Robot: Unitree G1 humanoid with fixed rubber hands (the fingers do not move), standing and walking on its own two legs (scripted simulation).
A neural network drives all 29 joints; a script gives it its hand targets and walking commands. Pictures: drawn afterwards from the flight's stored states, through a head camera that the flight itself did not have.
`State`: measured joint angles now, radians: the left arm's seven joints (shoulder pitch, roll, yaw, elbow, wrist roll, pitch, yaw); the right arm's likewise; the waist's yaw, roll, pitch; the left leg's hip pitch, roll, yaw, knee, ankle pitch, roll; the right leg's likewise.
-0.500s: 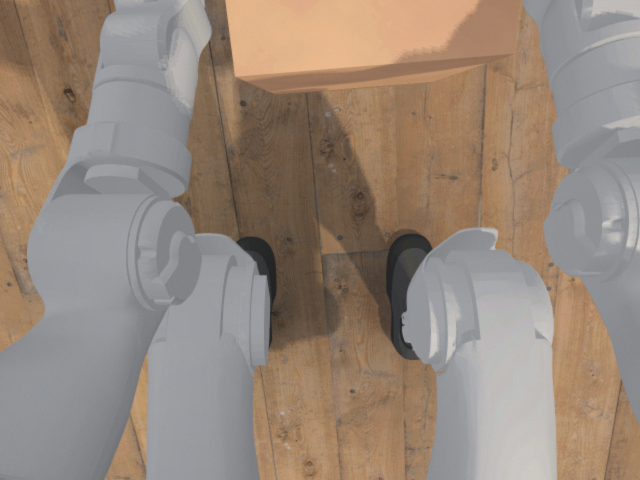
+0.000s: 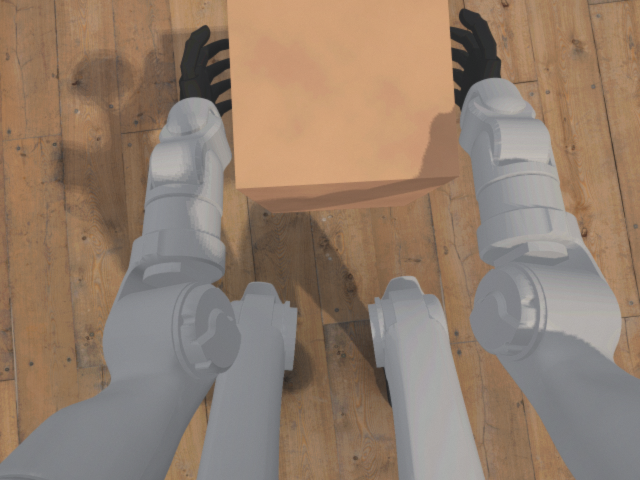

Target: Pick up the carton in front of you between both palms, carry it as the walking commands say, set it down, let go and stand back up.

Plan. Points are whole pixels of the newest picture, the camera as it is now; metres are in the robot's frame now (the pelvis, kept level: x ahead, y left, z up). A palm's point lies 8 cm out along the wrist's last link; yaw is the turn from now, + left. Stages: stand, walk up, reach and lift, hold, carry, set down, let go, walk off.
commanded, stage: reach and lift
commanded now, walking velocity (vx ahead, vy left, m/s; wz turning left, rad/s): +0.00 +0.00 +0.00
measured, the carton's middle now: (337, 121) +0.52 -0.02 -0.15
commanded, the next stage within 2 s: none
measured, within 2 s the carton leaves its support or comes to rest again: neither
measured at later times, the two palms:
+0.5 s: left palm (127, 71) +0.49 +0.13 +0.07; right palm (548, 50) +0.49 -0.16 +0.07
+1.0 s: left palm out of the picture +0.44 +0.14 +0.22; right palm out of the picture +0.43 -0.16 +0.22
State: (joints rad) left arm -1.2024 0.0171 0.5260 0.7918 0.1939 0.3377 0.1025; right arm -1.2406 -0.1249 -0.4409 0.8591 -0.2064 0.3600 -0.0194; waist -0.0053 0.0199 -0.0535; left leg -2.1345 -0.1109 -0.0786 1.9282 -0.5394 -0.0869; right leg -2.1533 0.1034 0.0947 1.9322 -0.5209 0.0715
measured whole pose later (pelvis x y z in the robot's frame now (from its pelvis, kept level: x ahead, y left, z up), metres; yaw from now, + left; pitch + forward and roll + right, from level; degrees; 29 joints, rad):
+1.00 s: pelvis +0.07 +0.00 +0.25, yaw -1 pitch +24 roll +0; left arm -0.52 -0.14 0.38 0.57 0.21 0.34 0.05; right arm -0.53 0.10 -0.37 0.59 -0.22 0.35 -0.02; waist 0.00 0.01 -0.20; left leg -1.04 -0.08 -0.13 1.03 -0.41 -0.04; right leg -1.05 0.07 0.13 1.03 -0.40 0.04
